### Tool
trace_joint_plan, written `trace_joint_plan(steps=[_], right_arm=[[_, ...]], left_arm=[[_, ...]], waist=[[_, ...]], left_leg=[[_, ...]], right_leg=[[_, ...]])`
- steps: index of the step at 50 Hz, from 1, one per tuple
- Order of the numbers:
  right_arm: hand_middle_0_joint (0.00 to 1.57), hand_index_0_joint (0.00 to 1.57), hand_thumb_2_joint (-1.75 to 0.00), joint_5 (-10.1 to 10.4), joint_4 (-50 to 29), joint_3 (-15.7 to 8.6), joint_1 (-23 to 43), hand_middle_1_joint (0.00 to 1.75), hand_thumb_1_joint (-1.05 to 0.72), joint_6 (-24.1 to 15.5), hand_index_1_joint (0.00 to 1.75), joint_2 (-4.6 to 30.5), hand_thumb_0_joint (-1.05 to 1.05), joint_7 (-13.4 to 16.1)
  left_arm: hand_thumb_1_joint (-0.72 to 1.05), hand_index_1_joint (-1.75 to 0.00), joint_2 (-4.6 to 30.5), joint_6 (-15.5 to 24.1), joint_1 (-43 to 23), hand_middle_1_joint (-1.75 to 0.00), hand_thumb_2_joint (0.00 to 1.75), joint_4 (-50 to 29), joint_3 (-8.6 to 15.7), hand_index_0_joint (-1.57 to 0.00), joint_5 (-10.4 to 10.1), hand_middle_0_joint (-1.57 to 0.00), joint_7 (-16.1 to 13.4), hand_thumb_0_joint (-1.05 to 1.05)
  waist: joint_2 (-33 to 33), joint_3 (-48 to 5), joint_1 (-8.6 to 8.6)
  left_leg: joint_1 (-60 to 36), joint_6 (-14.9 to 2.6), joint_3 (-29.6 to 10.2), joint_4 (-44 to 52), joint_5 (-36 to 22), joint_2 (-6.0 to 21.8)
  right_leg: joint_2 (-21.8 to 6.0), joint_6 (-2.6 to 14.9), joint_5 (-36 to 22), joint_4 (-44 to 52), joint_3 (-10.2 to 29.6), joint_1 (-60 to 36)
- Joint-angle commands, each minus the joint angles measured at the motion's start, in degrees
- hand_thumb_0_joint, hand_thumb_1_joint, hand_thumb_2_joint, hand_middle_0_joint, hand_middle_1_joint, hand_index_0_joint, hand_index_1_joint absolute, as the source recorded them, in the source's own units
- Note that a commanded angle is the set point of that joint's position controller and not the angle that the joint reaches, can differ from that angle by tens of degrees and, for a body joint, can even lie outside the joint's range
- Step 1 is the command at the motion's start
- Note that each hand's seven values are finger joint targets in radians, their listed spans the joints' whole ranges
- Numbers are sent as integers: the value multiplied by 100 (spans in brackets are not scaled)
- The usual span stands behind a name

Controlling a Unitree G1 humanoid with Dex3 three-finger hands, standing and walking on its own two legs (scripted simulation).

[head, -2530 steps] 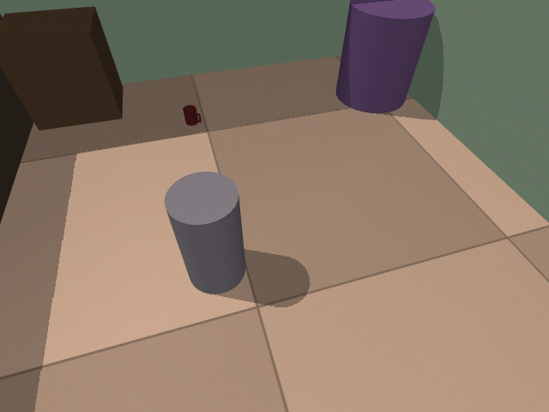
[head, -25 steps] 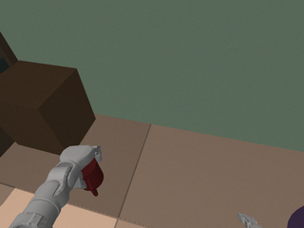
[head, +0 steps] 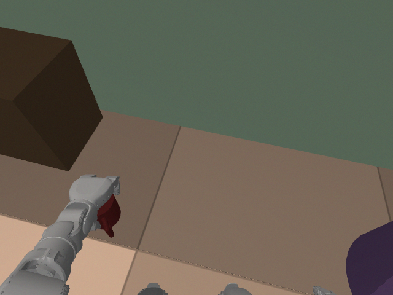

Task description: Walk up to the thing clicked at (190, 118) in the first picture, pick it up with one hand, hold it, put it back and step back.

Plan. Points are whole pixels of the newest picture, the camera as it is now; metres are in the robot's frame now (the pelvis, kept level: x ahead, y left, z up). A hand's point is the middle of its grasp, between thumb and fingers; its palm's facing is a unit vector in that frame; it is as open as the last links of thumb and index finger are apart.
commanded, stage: crouch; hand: left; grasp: from above
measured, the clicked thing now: (103, 213) +0.33 +0.23 -0.13
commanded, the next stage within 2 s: lower in 1.50 s
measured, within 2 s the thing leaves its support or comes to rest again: neither
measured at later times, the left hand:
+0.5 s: hand (115, 212) +0.41 +0.26 -0.34, palm faces -0.46 +0.01 -0.89, open 10.3 cm
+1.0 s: hand (120, 214) +0.45 +0.28 -0.47, palm faces -0.47 -0.02 -0.88, open 10.3 cm
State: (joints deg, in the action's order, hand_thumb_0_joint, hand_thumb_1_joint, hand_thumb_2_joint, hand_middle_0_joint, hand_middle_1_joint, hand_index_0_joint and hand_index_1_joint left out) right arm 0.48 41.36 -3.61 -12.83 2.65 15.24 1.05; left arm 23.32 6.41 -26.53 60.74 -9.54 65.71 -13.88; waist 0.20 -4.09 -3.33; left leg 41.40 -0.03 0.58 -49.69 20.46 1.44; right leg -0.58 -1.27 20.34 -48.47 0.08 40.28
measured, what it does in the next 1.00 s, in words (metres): lowers itself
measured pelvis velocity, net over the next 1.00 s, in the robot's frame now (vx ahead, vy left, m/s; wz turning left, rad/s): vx -0.05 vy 0.00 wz -0.08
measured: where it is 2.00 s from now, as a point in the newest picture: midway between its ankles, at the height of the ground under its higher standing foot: outside the picture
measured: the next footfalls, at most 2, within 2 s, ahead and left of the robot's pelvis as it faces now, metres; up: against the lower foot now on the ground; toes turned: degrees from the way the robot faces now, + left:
none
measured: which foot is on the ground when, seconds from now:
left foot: down 0.00-1.00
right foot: down 0.00-1.00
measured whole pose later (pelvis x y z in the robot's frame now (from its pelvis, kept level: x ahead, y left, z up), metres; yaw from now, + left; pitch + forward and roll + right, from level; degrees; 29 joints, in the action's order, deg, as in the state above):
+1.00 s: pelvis -0.05 +0.00 -0.32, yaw -5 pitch +38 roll -7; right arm -6.3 40.3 1.1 -10.4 -1.9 15.8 -6.4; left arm 45.1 11.6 -57.3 78.7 6.5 72.6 -15.3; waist 0.0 -5.4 -14.0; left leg 122.7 -0.5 -5.6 -123.6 39.4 1.2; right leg 0.0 -1.8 39.4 -119.5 -3.5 118.4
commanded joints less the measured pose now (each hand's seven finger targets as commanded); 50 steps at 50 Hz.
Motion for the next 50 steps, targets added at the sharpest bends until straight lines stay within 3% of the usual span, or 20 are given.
trace_joint_plan(steps=[1,4,5,8,10,13,14,17,22,24,28,30,32,34,36,39,43,44,50], right_arm=[[20,20,-89,-107,-372,-331,-552,30,-90,-207,30,871,0,6],[20,20,-89,-165,-329,-330,-663,30,-90,-268,30,917,0,49],[20,20,-89,-186,-309,-313,-699,30,-90,-293,30,919,0,61],[20,20,-89,-235,-289,-318,-752,30,-90,-367,30,965,0,77],[20,20,-90,-248,-321,-327,-817,30,-90,-380,30,996,0,72],[20,20,-90,-295,-310,-319,-844,30,-90,-406,30,1030,0,46],[20,20,-89,-294,-338,-330,-857,30,-90,-416,30,1024,0,48],[20,20,-90,-344,-288,-285,-919,30,-90,-460,30,1045,0,-18],[20,20,-90,-403,-276,-206,-954,30,-90,-533,30,1093,0,-131],[20,20,-90,-458,-225,-163,-988,30,-90,-573,30,1120,0,-187],[20,20,-90,-528,-129,-108,-1092,30,-91,-614,30,1171,0,-287],[20,20,-90,-572,-64,-80,-1129,30,-91,-629,30,1191,0,-352],[20,20,-90,-585,-48,-93,-1146,30,-91,-628,30,1249,0,-405],[20,20,-91,-615,-53,-66,-1152,30,-92,-615,30,1251,0,-470],[20,20,-90,-627,-56,-88,-1119,30,-92,-599,30,1336,0,-512],[20,20,-91,-640,-106,-52,-1139,30,-92,-563,30,1293,0,-598],[20,20,-90,-659,-114,7,-1151,30,-92,-521,30,1311,0,-655],[20,20,-90,-673,-119,7,-1139,30,-92,-515,30,1312,0,-672],[20,20,-91,-707,-136,76,-1166,30,-92,-431,30,1404,0,-754]], left_arm=[[35,-111,1319,-31,-2916,-120,95,-536,585,-70,175,-61,-837,0],[33,-110,1523,-121,-3191,-119,91,-32,745,-68,125,-59,-1015,0],[32,-108,1472,-160,-3107,-117,91,292,723,-67,85,-59,-1017,0],[30,-106,1783,-196,-3338,-114,88,379,888,-67,10,-59,-974,0],[30,-105,1963,-196,-3442,-113,88,301,957,-68,68,-60,-900,0],[30,-105,2108,-196,-3452,-113,89,477,1081,-68,55,-60,-781,0],[29,-103,2292,-145,-3900,-111,87,111,1137,-67,68,-59,-757,0],[30,-103,2373,-79,-3741,-111,87,471,1237,-68,141,-60,-661,0],[33,-100,2895,184,-4331,-108,88,283,1482,-71,268,-64,-619,0],[39,-98,2880,279,-4475,-105,85,256,1506,-75,295,-68,-643,0],[41,-98,3198,388,-4777,-105,88,183,1646,-79,432,-72,-735,0],[45,-100,3199,402,-4960,-106,91,276,1662,-82,461,-75,-737,0],[47,-100,3351,371,-4925,-106,92,474,1729,-84,518,-77,-736,0],[49,-101,3246,364,-4835,-108,93,589,1686,-85,546,-78,-701,0],[51,-102,3499,364,-5042,-108,96,497,1797,-86,564,-80,-663,0],[50,-103,3375,407,-5102,-109,99,450,1677,-86,536,-80,-560,0],[53,-106,3790,405,-5112,-113,99,673,1841,-87,512,-80,-503,0],[53,-106,3700,427,-5209,-113,97,633,1792,-86,501,-79,-470,0],[53,-105,4024,566,-5111,-112,94,835,1900,-86,604,-79,-381,0]], waist=[[-573,-2416,-265],[-627,-2716,-307],[-520,-2722,-363],[-756,-3236,-352],[-843,-3614,-356],[-868,-3553,-430],[-1088,-3884,-469],[-892,-3807,-605],[-1153,-4070,-690],[-1303,-4275,-737],[-1606,-4758,-767],[-1747,-4679,-871],[-1825,-4665,-841],[-1963,-4478,-857],[-2045,-4604,-870],[-1940,-4587,-987],[-1693,-4414,-985],[-1819,-4390,-1028],[-1865,-4233,-1031]], left_leg=[[-191,9,-2,-759,-707,-145],[555,-11,-70,-1316,-431,-138],[853,-21,-112,-1487,-297,-128],[1381,-32,-217,-2085,-207,-98],[1671,-27,-256,-2401,-180,-102],[2167,-13,-368,-2731,223,-82],[2230,-10,-368,-2842,403,-93],[2853,-81,-375,-3368,561,-110],[3346,-82,-514,-3919,1037,-129],[3303,-69,-563,-4191,903,-115],[3353,-82,-474,-4748,365,-128],[3443,-59,-522,-4935,214,-112],[3445,-40,-550,-5077,150,-93],[3518,-6,-585,-5152,165,-87],[3561,1,-610,-5303,128,-68],[3938,-72,-458,-5631,177,-97],[4479,-134,-340,-5943,327,-94],[4481,-114,-359,-5975,322,-94],[4712,-118,-389,-6280,254,-86]], right_leg=[[211,274,-635,-550,-62,887],[237,301,-365,-1138,-128,1539],[246,310,-238,-1340,-152,1727],[225,336,-134,-2008,-186,2374],[196,365,-84,-2416,-209,2648],[167,362,278,-2810,-265,3327],[172,376,402,-2962,-272,3428],[152,348,512,-3359,-296,3898],[134,369,925,-3975,-366,4733],[116,365,884,-4241,-385,5075],[129,363,510,-4661,-425,5247],[95,357,427,-4885,-453,5518],[88,361,436,-5056,-491,5727],[65,370,495,-5199,-517,5929],[76,371,497,-5397,-563,6078],[135,352,406,-5476,-562,5967],[160,309,349,-5586,-527,5801],[163,324,372,-5693,-537,5917],[186,311,322,-5988,-588,6123]])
